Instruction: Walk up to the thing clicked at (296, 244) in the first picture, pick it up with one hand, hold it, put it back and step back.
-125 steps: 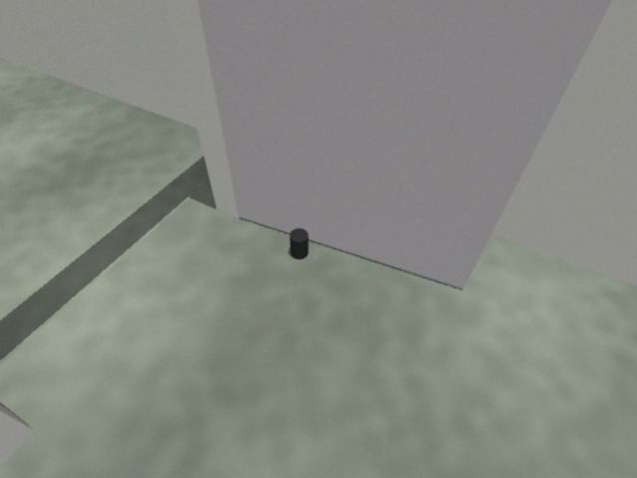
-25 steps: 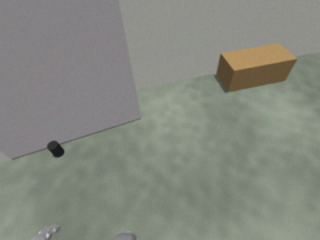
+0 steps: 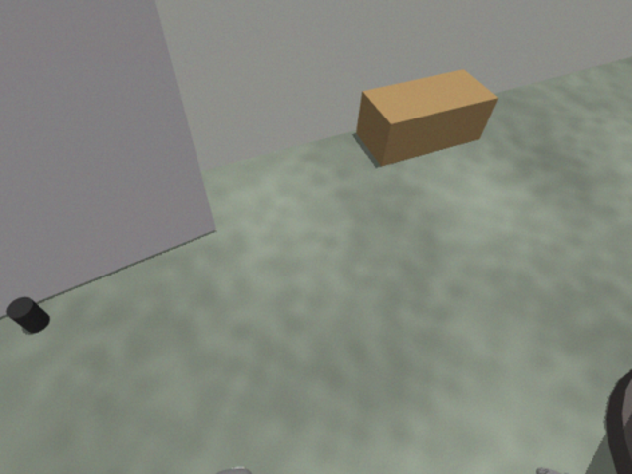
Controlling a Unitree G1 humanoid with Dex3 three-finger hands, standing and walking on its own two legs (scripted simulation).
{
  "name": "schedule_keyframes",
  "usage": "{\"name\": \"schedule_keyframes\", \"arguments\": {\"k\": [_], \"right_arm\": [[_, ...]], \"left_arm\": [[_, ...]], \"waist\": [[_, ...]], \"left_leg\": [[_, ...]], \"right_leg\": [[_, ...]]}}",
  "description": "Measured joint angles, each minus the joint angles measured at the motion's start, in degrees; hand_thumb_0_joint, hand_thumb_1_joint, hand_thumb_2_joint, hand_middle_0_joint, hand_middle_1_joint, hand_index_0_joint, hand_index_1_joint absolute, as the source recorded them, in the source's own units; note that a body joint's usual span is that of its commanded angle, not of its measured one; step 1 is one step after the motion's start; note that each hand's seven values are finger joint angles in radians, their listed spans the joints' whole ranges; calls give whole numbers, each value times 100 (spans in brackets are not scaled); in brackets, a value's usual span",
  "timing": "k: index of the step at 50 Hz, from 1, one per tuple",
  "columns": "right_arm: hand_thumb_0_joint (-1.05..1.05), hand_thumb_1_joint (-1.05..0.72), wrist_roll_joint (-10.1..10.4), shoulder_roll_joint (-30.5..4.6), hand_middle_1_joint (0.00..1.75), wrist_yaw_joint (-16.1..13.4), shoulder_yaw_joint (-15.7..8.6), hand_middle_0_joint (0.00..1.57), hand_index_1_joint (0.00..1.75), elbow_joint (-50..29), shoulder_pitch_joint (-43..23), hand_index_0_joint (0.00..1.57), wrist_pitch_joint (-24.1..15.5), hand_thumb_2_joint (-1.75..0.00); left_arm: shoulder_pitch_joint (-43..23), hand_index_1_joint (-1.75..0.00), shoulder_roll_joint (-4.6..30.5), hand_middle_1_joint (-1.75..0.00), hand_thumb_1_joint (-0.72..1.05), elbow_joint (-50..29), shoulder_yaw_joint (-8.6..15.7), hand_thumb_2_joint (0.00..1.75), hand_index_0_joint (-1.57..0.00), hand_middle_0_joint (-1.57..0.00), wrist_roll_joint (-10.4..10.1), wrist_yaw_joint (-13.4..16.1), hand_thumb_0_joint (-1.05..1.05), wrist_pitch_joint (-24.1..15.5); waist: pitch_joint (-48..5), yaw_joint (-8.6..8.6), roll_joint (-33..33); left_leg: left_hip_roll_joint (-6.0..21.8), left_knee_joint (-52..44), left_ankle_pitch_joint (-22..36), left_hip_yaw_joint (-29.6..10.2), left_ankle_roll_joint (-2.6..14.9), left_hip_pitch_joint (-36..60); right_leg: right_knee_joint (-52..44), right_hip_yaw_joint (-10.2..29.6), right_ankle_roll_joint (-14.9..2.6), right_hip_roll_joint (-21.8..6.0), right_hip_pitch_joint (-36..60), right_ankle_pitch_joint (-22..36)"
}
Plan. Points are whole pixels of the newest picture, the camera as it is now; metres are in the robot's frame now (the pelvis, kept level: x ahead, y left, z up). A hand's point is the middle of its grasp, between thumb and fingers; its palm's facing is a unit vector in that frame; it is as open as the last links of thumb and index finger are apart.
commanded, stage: walk up
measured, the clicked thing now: (29, 315) +0.62 +0.90 -0.70
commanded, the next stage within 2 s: stand in 0.68 s
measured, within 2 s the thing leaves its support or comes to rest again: neither
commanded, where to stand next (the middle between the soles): +0.06 +0.01 m, yaw -5 degrees
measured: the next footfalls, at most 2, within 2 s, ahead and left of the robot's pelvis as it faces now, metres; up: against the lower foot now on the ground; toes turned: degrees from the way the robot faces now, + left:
right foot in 0.02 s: +0.05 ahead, -0.13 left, +0.00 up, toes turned +1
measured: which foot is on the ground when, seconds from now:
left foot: down 0.00-1.00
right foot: up 0.00-0.00, down 0.02-1.00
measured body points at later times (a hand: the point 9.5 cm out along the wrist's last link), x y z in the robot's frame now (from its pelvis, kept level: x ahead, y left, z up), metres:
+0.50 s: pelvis +0.00 +0.01 +0.01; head +0.00 +0.00 +0.46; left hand +0.13 +0.30 -0.10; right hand +0.05 -0.30 -0.12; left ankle +0.02 +0.15 -0.72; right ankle +0.01 -0.13 -0.72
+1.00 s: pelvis -0.01 +0.01 +0.03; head +0.00 +0.00 +0.48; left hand +0.11 +0.30 -0.10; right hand +0.05 -0.30 -0.11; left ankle +0.02 +0.15 -0.72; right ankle +0.01 -0.13 -0.72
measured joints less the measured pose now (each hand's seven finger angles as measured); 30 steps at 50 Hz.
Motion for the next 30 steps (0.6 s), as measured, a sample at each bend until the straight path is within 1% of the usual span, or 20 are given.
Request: {"name": "schedule_keyframes", "arguments": {"k": [1,2,3,4,5,6,9,11,12,13,14,17,20,23,30], "right_arm": [[0,-90,21,-43,30,-3,-9,21,30,20,-9,21,44,-89],[0,-90,46,-75,30,-17,-27,21,30,72,-33,20,97,-89],[0,-91,72,-67,30,-39,-36,21,30,144,-56,20,165,-90],[0,-91,85,-47,30,-57,-34,21,30,219,-92,20,229,-90],[0,-91,100,-38,30,-66,-30,21,30,284,-133,20,268,-90],[0,-91,123,-40,30,-68,-28,21,30,338,-172,20,277,-90],[0,-91,157,-36,30,-68,-17,21,30,462,-243,20,196,-90],[0,-91,155,-17,30,-59,-6,21,30,544,-260,20,130,-90],[0,-91,146,25,30,-63,-8,21,30,609,-286,20,94,-90],[0,-91,129,88,30,-68,0,21,30,684,-311,20,63,-90],[0,-91,126,128,30,-59,26,21,30,746,-313,20,41,-90],[0,-91,141,201,30,-10,117,21,30,951,-326,20,35,-90],[0,-91,163,272,30,6,183,21,30,1140,-385,20,56,-90],[0,-91,163,270,30,13,197,21,30,1303,-446,20,28,-89],[0,-91,163,241,30,12,202,21,30,1634,-582,20,31,-90]], "left_arm": [[11,-30,-13,-30,90,40,16,90,-21,-21,18,26,1,-44],[1,-30,-54,-30,90,84,27,90,-21,-21,48,56,1,-78],[17,-30,-71,-30,91,105,15,90,-21,-21,68,77,1,-106],[45,-30,-78,-30,91,114,-9,90,-21,-21,78,88,1,-128],[66,-30,-96,-30,90,128,-36,90,-21,-21,76,96,1,-148],[74,-30,-128,-30,90,151,-66,90,-21,-21,71,108,1,-164],[34,-30,-208,-30,90,202,-134,90,-21,-21,74,119,1,-189],[-32,-30,-226,-30,90,212,-168,90,-21,-21,58,112,1,-187],[-98,-30,-216,-30,90,231,-175,90,-21,-21,41,112,1,-174],[-176,-30,-208,-30,90,267,-172,90,-21,-21,16,119,1,-150],[-245,-30,-222,-30,90,313,-175,90,-21,-21,-18,128,1,-132],[-407,-30,-268,-30,90,465,-206,90,-21,-21,-43,136,1,-155],[-527,-30,-273,-30,90,610,-237,90,-21,-21,-45,107,1,-192],[-683,-30,-312,-30,90,772,-272,90,-21,-21,-56,89,1,-166],[-933,-30,-322,-30,90,1071,-283,90,-21,-21,-63,67,1,-148]], "waist": [[0,11,96],[28,-4,236],[3,11,279],[-39,59,256],[-65,101,239],[-82,119,250],[-124,119,277],[-150,108,268],[-127,98,204],[-98,108,104],[-112,114,61],[-189,88,110],[-281,40,44],[-334,0,12],[-375,-23,6]], "left_leg": [[91,196,-105,-30,-33,-64],[179,392,-186,-137,13,-121],[130,568,-476,-273,66,-179],[7,783,-808,-385,92,-232],[-103,978,-1020,-468,118,-266],[-168,1073,-1092,-518,144,-278],[-231,776,-912,-514,195,-163],[-266,223,-635,-479,210,61],[-315,1,-222,-443,93,148],[-373,-99,-74,-371,-27,215],[-384,-146,-44,-325,-94,245],[-265,-170,-72,-323,-143,301],[-258,-322,-5,-266,-140,395],[-289,-543,106,-176,-125,508],[-258,-916,294,-52,-100,697]], "right_leg": [[-246,-44,-13,65,113,377],[-224,-112,-26,163,145,441],[-122,-113,-47,193,111,384],[-21,-48,-73,178,55,323],[32,28,-91,161,22,292],[37,82,-90,149,10,291],[28,189,-43,99,-42,320],[102,241,-2,66,-117,297],[170,284,26,17,-144,270],[209,360,55,-43,-150,260],[182,407,73,-58,-143,283],[-75,407,86,49,-1,422],[-236,461,86,52,76,515],[-405,548,124,21,137,622],[-842,665,165,42,308,887]]}}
